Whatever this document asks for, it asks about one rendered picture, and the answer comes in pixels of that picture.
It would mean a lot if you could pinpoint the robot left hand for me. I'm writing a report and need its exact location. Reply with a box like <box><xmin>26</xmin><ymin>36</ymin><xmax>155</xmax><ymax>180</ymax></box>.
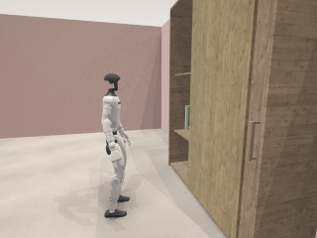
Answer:
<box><xmin>120</xmin><ymin>132</ymin><xmax>131</xmax><ymax>147</ymax></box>

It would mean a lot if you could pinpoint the robot right hand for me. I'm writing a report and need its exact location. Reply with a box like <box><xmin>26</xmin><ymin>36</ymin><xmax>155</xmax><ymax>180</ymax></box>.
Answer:
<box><xmin>110</xmin><ymin>150</ymin><xmax>125</xmax><ymax>172</ymax></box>

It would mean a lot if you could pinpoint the robot right upper arm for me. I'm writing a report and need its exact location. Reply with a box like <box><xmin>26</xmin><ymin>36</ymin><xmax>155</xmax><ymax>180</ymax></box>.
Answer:
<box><xmin>101</xmin><ymin>96</ymin><xmax>114</xmax><ymax>126</ymax></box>

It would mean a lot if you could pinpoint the wardrobe door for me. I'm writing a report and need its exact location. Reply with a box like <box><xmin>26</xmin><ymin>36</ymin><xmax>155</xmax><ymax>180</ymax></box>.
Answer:
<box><xmin>238</xmin><ymin>0</ymin><xmax>274</xmax><ymax>238</ymax></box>
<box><xmin>187</xmin><ymin>0</ymin><xmax>259</xmax><ymax>238</ymax></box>

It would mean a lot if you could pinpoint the left robot foot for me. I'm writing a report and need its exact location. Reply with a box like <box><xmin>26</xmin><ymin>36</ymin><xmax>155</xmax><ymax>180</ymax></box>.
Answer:
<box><xmin>110</xmin><ymin>194</ymin><xmax>130</xmax><ymax>202</ymax></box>

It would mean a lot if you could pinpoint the handle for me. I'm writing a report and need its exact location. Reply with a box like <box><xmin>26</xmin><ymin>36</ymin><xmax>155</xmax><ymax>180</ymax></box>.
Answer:
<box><xmin>184</xmin><ymin>105</ymin><xmax>192</xmax><ymax>129</ymax></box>
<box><xmin>246</xmin><ymin>121</ymin><xmax>256</xmax><ymax>162</ymax></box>

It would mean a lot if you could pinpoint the robot left forearm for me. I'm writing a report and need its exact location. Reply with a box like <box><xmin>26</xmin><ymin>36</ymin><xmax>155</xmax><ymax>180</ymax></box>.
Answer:
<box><xmin>117</xmin><ymin>121</ymin><xmax>125</xmax><ymax>135</ymax></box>

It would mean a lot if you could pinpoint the robot right forearm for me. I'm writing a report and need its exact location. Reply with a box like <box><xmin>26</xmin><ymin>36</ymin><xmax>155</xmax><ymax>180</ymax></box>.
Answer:
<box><xmin>103</xmin><ymin>119</ymin><xmax>118</xmax><ymax>152</ymax></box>

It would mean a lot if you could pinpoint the robot left thigh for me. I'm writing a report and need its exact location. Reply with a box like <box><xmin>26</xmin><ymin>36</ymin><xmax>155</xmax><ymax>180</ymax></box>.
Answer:
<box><xmin>114</xmin><ymin>136</ymin><xmax>127</xmax><ymax>173</ymax></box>

